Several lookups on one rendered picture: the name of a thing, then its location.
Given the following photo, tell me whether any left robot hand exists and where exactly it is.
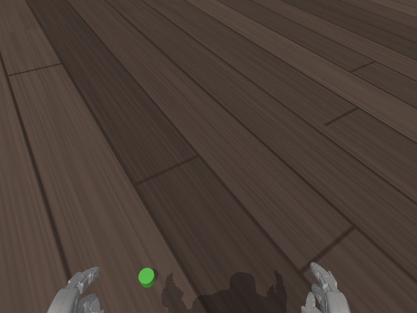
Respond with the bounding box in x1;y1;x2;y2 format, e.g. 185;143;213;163
47;267;104;313

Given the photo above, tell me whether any tin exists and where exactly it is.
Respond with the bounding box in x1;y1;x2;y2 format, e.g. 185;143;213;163
139;268;156;288

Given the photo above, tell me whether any right robot hand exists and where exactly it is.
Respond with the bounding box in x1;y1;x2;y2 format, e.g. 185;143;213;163
301;262;351;313

